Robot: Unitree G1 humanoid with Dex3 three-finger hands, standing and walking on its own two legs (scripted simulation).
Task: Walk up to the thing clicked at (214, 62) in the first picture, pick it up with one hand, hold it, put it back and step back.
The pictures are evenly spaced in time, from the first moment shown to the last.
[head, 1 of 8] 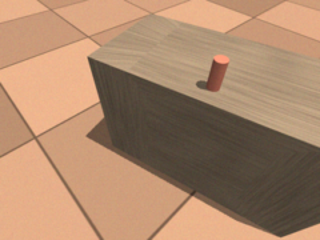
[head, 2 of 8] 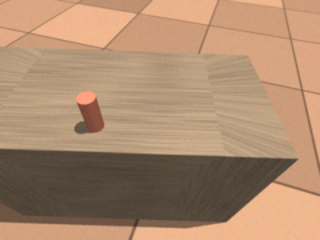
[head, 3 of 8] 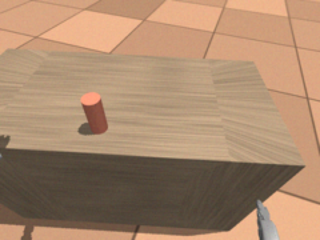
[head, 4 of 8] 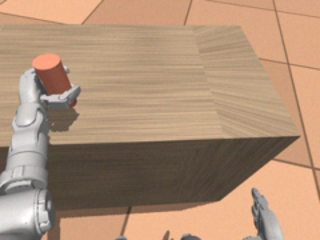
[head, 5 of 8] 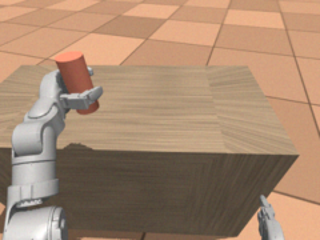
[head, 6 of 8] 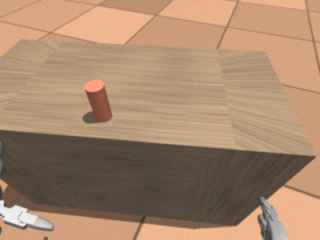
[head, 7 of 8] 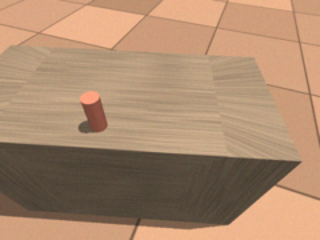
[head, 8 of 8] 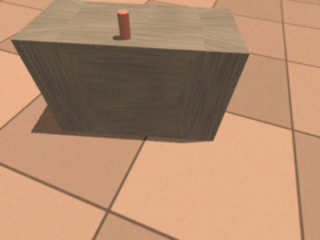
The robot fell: no
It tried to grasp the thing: yes
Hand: left
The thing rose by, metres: 0.26
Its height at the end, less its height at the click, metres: +0.00
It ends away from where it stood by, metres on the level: 0.01
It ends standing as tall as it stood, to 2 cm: yes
